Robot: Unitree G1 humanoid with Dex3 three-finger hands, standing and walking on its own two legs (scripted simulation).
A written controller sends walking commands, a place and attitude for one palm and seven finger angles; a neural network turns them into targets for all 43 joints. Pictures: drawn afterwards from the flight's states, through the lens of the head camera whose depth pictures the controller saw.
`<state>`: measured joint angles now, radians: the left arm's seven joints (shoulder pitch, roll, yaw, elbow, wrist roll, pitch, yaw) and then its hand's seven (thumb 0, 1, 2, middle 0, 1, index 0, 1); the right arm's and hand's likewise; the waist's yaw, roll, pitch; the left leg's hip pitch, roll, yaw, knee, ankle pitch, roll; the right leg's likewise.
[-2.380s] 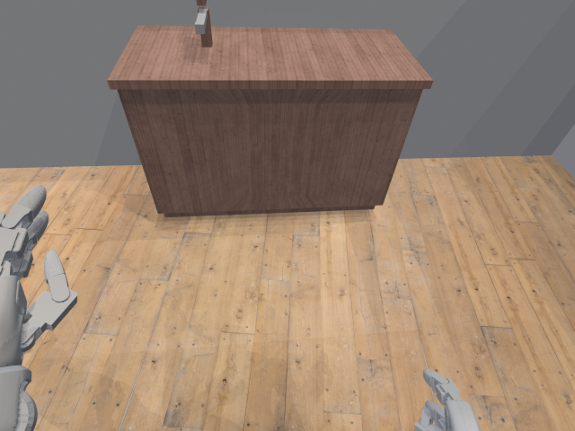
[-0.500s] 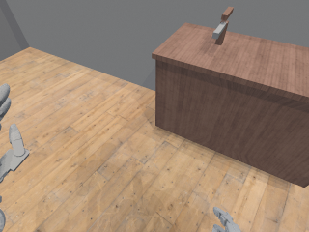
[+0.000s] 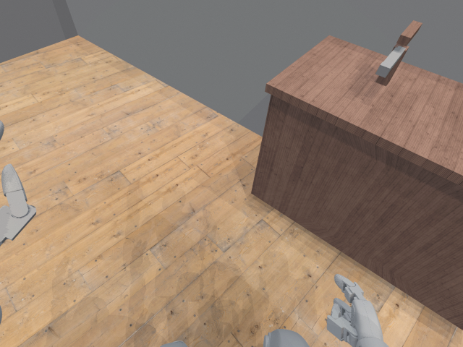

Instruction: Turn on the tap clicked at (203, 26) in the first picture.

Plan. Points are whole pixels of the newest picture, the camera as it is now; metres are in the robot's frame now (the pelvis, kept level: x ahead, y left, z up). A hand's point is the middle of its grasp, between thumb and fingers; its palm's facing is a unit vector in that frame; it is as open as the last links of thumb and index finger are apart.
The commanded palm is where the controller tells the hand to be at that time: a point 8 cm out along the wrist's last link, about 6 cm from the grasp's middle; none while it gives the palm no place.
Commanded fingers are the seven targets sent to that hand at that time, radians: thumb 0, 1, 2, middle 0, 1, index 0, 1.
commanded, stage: walk to a spot facing it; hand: left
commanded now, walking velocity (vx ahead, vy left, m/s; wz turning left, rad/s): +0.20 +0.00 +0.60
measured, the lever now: (383, 69) +0.79 -0.40 +0.09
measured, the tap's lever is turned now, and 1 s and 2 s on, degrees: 0 0 0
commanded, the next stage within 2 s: turn to face it in 0.38 s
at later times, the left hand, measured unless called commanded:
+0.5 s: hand (13, 227) +0.21 +0.25 +0.20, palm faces +0.64 -0.65 -0.40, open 7.4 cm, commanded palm +0.14 +0.28 +0.19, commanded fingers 0.00 0.90 0.90 -0.20 -0.30 -0.20 -0.30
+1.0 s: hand (99, 210) +0.25 +0.18 +0.18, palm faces +0.56 -0.74 -0.37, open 7.4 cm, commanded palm +0.18 +0.21 +0.19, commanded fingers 0.00 0.90 0.90 -0.20 -0.30 -0.20 -0.30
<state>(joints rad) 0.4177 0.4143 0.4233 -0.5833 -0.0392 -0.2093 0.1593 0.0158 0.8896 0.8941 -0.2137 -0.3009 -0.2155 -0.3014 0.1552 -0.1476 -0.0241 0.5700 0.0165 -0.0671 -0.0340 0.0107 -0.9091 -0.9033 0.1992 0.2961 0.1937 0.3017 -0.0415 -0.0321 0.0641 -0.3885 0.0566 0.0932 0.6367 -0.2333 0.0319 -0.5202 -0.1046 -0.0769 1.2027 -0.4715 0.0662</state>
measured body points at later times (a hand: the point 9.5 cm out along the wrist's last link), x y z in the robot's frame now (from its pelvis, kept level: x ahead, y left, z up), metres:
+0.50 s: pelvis +0.08 -0.04 +0.00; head +0.10 -0.02 +0.45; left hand +0.17 +0.28 +0.22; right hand +0.33 -0.24 -0.06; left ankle +0.08 +0.08 -0.72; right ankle +0.09 -0.16 -0.72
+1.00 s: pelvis +0.07 -0.09 +0.01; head +0.09 -0.12 +0.46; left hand +0.21 +0.21 +0.20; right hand +0.28 -0.27 -0.09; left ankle +0.03 +0.06 -0.65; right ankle +0.13 -0.14 -0.72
